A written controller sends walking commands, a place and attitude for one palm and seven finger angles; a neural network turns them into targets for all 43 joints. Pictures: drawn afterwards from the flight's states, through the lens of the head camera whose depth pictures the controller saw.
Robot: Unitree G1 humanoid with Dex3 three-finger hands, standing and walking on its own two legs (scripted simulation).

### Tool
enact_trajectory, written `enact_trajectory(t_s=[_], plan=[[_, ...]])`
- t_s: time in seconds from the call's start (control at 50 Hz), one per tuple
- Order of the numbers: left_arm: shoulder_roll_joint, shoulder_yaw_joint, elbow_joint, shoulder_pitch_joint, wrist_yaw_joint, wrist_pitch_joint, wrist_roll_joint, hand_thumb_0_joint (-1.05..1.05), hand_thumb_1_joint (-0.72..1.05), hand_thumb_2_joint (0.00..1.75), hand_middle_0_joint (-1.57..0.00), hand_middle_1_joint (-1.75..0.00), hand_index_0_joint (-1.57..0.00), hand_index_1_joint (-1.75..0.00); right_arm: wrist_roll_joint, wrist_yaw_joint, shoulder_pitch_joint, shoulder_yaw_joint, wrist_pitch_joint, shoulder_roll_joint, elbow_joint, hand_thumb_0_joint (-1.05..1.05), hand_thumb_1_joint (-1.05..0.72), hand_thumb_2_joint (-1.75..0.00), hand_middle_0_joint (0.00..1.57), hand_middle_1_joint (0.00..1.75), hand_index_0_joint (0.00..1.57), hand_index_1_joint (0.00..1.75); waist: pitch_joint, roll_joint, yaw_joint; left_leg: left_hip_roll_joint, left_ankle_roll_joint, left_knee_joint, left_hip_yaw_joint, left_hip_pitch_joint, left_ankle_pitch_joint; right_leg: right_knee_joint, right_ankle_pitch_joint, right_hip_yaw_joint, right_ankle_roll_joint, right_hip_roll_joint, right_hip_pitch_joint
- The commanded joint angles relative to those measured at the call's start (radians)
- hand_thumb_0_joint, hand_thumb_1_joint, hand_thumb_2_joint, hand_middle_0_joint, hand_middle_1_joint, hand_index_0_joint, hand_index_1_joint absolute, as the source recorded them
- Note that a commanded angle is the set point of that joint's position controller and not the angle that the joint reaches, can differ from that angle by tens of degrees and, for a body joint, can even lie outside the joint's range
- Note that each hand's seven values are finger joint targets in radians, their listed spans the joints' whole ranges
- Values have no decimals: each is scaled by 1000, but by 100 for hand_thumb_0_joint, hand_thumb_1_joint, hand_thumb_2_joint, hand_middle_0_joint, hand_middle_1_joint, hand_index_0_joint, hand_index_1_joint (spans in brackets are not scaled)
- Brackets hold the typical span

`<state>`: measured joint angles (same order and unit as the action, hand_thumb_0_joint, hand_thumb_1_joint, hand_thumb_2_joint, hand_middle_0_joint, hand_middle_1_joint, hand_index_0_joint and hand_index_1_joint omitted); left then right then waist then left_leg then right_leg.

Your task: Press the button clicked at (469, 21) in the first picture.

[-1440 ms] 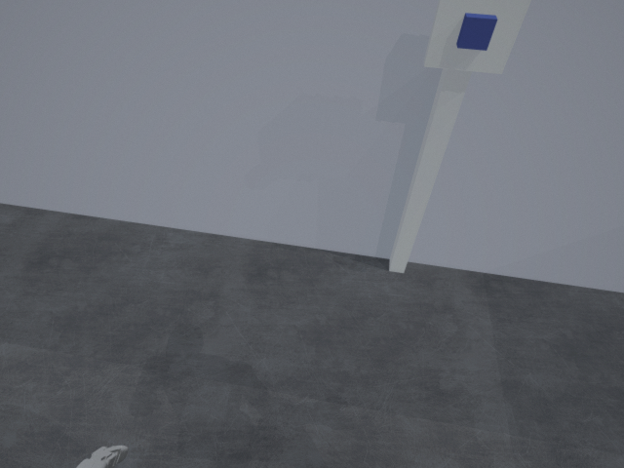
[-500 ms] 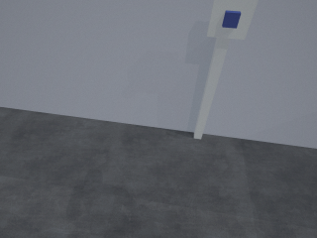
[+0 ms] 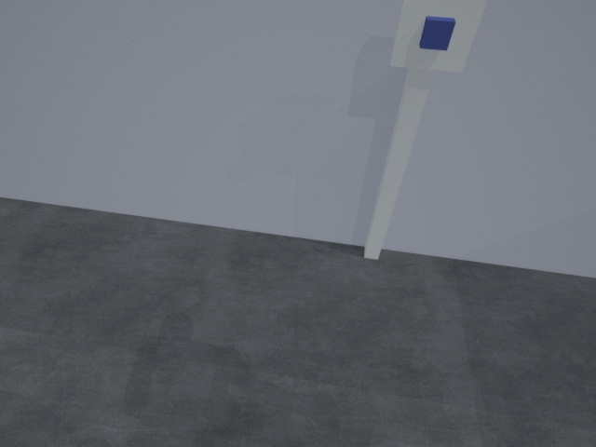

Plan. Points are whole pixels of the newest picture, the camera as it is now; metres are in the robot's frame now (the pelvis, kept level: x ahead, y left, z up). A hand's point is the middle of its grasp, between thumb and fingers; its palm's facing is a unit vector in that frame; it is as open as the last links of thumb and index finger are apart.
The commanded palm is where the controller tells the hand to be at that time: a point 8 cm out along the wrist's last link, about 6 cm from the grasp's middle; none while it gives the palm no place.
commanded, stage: look at it before walking up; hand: left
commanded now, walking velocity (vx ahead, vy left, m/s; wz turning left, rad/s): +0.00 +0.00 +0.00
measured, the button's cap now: (436, 33) +0.96 -0.27 +0.16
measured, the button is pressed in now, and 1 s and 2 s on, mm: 0 0 0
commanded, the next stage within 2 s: walk to a spot facing it in 0.10 s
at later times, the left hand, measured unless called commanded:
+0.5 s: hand out of the picture +0.06 +0.21 -0.18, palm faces -0.13 -0.95 -0.29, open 7.4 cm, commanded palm none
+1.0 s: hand out of the picture +0.09 +0.15 -0.17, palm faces -0.31 -0.92 -0.25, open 7.4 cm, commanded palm none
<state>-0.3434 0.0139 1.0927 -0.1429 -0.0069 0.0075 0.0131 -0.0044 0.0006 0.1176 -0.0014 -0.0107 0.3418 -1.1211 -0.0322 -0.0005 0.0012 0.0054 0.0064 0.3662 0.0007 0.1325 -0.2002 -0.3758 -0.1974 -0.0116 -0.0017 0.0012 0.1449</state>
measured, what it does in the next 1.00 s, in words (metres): lifts its left foot, turning right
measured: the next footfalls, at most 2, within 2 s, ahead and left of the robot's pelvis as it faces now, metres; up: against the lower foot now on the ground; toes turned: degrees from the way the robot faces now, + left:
left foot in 1.16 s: +0.06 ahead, +0.11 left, +0.00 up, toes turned -31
right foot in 1.70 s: -0.12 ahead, -0.08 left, +0.00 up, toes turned -58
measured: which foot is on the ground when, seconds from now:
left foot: down 0.00-0.58, up 0.60-1.00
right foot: down 0.00-1.00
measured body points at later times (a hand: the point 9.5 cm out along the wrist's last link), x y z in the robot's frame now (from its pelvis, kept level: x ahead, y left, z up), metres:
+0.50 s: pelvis -0.01 -0.01 -0.01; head +0.02 -0.02 +0.43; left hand +0.07 +0.26 -0.15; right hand +0.04 -0.28 -0.16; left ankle +0.00 +0.12 -0.75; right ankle -0.01 -0.11 -0.73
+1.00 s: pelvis -0.03 -0.02 -0.01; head +0.01 -0.04 +0.44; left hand +0.10 +0.20 -0.15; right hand -0.02 -0.31 -0.14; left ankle +0.01 +0.13 -0.69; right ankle -0.02 -0.11 -0.75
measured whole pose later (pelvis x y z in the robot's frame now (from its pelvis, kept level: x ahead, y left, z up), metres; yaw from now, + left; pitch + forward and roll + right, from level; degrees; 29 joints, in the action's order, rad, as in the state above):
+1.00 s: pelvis -0.03 -0.02 -0.01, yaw -23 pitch +1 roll +1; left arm -0.21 -0.05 0.92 -0.27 0.00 -0.03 0.02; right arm -0.01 -0.03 0.11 0.07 0.05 0.26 -0.94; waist -0.05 0.00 0.04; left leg 0.03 0.08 0.96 -0.04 0.44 -0.38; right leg -0.43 -0.15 -0.15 0.06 -0.12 0.30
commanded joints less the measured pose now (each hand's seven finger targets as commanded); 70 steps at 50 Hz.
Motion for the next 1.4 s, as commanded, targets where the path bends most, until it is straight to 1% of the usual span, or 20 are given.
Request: enact_trajectory(t_s=[0.0, 0.2, 0.32, 0.38, 0.46, 0.52, 0.54, 0.56, 0.58, 0.6, 0.7, 0.9, 1.04, 1.1, 1.12, 1.14, 1.16, 1.2, 1.24, 1.38], plan=[[-204, -46, -61, 43, 19, 21, -2, 0, 90, 90, -20, -30, -20, -30, -3, -14, -53, 39, -26, 209, 61, 0, -90, -90, 20, 30, 20, 30, 59, 5, -1, 118, -31, -61, -90, -17, 136, 60, 141, -97, 31, 121, -4], [-208, -48, -68, 50, 17, 19, -1, 0, 90, 90, -20, -30, -20, -30, -4, -14, -58, 42, -24, 212, 67, 0, -90, -90, 20, 30, 20, 30, 37, -3, -1, 119, -30, -66, -85, -27, 109, 73, 119, -109, 31, 116, 21], [-97, -46, -108, -20, 18, -35, 2, 0, 90, 90, -20, -30, -20, -30, -8, -28, 29, 42, 12, 103, 98, 0, -90, -90, 20, 30, 20, 30, 22, 14, -10, 154, -18, 15, -25, -23, 92, -61, 189, -124, 18, 78, 138], [-84, -56, -146, -36, 10, -46, 5, 0, 90, 90, -20, -30, -20, -30, -9, -33, 30, 65, 19, 130, 140, 0, -90, -90, 20, 30, 20, 30, 38, 78, -9, 223, -56, 6, -54, -29, 97, -201, 143, -87, 5, 28, 206], [-41, -74, -186, -69, 3, -60, 4, 0, 90, 90, -20, -30, -20, -30, -11, -34, 1, 83, 12, 127, 188, 0, -90, -90, 20, 30, 20, 30, 45, 190, 8, 385, -184, -17, -89, 15, 316, -543, -316, -27, -15, 26, 261], [-22, -87, -174, -186, -6, -50, 9, 0, 90, 90, -20, -30, -20, -30, -17, -31, -57, 93, 19, 115, 215, 0, -90, -90, 20, 30, 20, 30, 61, 129, 71, 313, -90, 174, 57, 105, 244, -305, -139, 22, -12, 45, 88], [-57, -97, -163, -243, -4, -39, 15, 0, 90, 90, -20, -30, -20, -30, -11, -28, -55, 93, 28, 95, 223, 0, -90, -90, 20, 30, 20, 30, 67, -16, 95, 230, -23, 351, 118, 171, 94, -127, 63, -20, -7, 64, 22], [-160, -116, -170, -251, 13, -20, 29, 0, 90, 90, -20, -30, -20, -30, -6, -24, -14, 80, 34, 5, 250, 0, -90, -90, 20, 30, 20, 30, 40, -382, 81, 62, 52, 615, 161, 407, -338, 49, 301, -430, 55, 293, -30], [-168, -114, -178, -259, 24, -24, 11, 0, 90, 90, -20, -30, -20, -30, -4, -26, -37, 77, 39, 9, 269, 0, -90, -90, 20, 30, 20, 30, 36, -343, 85, 30, 45, 732, 27, 422, -411, 96, 410, -540, 146, 363, 26], [-149, -114, -194, -218, 27, -29, 8, 0, 90, 90, -20, -30, -20, -30, -1, -25, -11, 82, 39, 16, 258, 0, -90, -90, 20, 30, 20, 30, 44, -234, 53, 59, 35, 777, -15, 418, -338, 85, 266, -443, 192, 339, 21], [-57, -106, -219, -157, 25, -12, -2, 0, 90, 90, -20, -30, -20, -30, -9, -23, -6, 86, 39, -1, 219, 0, -90, -90, 20, 30, 20, 30, 68, -86, 26, 66, 59, 786, -34, 425, -139, 54, 265, -368, 121, 198, 7], [-59, -121, -213, -189, 23, -22, 8, 0, 90, 90, -20, -30, -20, -30, -11, -36, -29, 81, 38, -11, 255, 0, -90, -90, 20, 30, 20, 30, 94, -118, 43, 44, 74, 643, -49, 424, -171, 56, 211, -442, 163, 177, -51], [-92, -129, -245, -124, 22, -38, 17, 0, 90, 90, -20, -30, -20, -30, 7, -38, 2, 78, 22, -17, 278, 0, -90, -90, 20, 30, 20, 30, 98, -142, 34, -1, 38, 319, -39, 218, -227, 41, 219, -527, 173, 149, 69], [-89, -128, -267, -50, 17, -45, 8, 0, 90, 90, -20, -30, -20, -30, 10, -47, 141, 83, 7, -2, 250, 0, -90, -90, 20, 30, 20, 30, 138, -148, -36, -2, 14, 55, -27, -38, -71, -26, 125, -475, 86, 70, 207], [-51, -120, -285, -43, 11, -48, 1, 0, 90, 90, -20, -30, -20, -30, 6, -53, 173, 90, -2, 46, 245, 0, -90, -90, 20, 30, 20, 30, 142, -16, -54, 110, -26, -47, -138, -164, -109, -128, -29, -386, 37, -19, 354], [10, -111, -293, -70, 0, -48, -5, 0, 90, 90, -20, -30, -20, -30, -5, -50, 125, 106, -2, 131, 271, 0, -90, -90, 20, 30, 20, 30, 115, 270, -31, 359, -81, -157, -391, -197, -146, -375, -279, -199, -12, -142, 527], [-23, -126, -301, -46, 0, -49, 11, 0, 90, 90, -20, -30, -20, -30, -7, -47, 85, 106, 7, 149, 298, 0, -90, -90, 20, 30, 20, 30, 49, 243, -29, 483, -148, -168, -436, -12, -116, -600, -348, -110, -49, -88, 507], [-58, -150, -255, -97, -12, -67, 28, 0, 90, 90, -20, -30, -20, -30, -14, -47, -43, 78, 5, 50, 328, 0, -90, -90, 20, 30, 20, 30, -14, 146, 46, 347, -129, -159, -256, 174, -84, -836, -213, -108, -72, -53, 422], [-28, -141, -242, -132, -28, -71, 26, 0, 90, 90, -20, -30, -20, -30, -13, -46, -58, 66, -4, 29, 335, 0, -90, -90, 20, 30, 20, 30, -10, 120, 64, 266, -104, -121, -96, 175, 11, -918, -146, -62, -73, -33, 425], [23, -115, -274, -9, -30, -70, 12, 0, 90, 90, -20, -30, -20, -30, -15, -44, 172, 84, -10, 40, 258, 0, -90, -90, 20, 30, 20, 30, 4, 135, -32, 310, -150, -53, -42, -89, 250, -732, -182, -3, -94, 28, 496]])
